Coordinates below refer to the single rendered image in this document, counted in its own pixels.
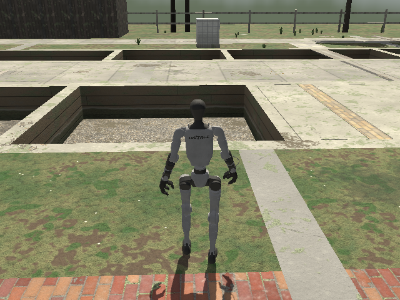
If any right robot hand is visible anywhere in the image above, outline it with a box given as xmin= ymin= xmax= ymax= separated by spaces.
xmin=223 ymin=171 xmax=238 ymax=184

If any robot left forearm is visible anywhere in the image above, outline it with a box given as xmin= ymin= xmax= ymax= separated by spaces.
xmin=161 ymin=153 xmax=175 ymax=181

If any right robot upper arm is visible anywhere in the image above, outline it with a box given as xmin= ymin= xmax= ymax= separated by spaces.
xmin=212 ymin=126 xmax=230 ymax=159

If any left robot upper arm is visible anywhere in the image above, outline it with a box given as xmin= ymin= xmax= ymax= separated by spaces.
xmin=169 ymin=127 xmax=186 ymax=163

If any robot left shin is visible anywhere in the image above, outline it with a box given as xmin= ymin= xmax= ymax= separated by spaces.
xmin=181 ymin=204 xmax=191 ymax=246

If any robot right forearm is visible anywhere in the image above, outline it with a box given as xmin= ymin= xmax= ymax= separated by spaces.
xmin=224 ymin=150 xmax=236 ymax=173

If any left robot hand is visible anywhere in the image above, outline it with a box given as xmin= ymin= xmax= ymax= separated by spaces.
xmin=159 ymin=179 xmax=174 ymax=196

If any robot torso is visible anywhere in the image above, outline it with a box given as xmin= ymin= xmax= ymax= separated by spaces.
xmin=184 ymin=123 xmax=214 ymax=188

